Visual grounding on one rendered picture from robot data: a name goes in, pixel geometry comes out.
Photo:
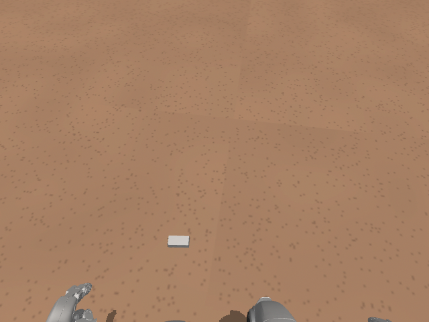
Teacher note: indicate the small box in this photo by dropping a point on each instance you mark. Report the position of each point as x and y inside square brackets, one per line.
[177, 241]

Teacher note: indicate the left robot hand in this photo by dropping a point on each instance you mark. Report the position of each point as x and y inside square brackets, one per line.
[64, 308]

